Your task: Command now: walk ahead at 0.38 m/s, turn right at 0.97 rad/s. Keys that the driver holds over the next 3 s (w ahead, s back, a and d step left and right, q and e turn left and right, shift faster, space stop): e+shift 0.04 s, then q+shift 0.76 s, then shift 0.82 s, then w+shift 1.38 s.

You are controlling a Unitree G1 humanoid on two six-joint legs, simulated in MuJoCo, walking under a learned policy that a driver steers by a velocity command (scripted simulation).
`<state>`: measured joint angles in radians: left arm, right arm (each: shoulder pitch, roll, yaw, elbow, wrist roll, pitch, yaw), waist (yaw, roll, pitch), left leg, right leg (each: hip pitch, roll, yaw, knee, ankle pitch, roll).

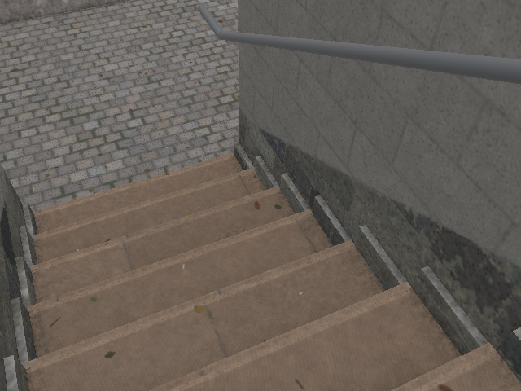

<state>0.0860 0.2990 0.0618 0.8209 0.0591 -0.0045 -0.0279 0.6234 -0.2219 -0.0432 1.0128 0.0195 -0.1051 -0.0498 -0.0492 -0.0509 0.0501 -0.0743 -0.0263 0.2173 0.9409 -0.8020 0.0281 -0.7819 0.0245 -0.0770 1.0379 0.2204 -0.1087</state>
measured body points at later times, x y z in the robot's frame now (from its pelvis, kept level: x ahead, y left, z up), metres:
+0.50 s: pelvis +0.21 +0.08 -0.15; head +0.21 +0.10 +0.30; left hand +0.26 +0.34 -0.29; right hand +0.34 -0.17 -0.26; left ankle +0.29 +0.24 -0.81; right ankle +0.21 +0.02 -0.83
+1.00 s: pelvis +0.27 +0.15 -0.28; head +0.24 +0.22 +0.17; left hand +0.34 +0.41 -0.42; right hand +0.38 -0.08 -0.38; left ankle +0.32 +0.29 -1.00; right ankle +0.33 +0.03 -0.72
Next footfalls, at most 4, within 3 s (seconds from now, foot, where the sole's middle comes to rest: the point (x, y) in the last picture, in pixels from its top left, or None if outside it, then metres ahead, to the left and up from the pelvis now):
0.12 right None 0.25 0.02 -0.86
0.56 left None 0.32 0.28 -0.93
0.74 left None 0.36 0.30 -1.03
1.32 right None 0.28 -0.06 -0.86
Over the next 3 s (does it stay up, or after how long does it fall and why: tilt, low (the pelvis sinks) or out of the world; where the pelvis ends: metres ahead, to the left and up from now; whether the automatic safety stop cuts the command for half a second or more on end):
stays up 1.04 0.24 -0.54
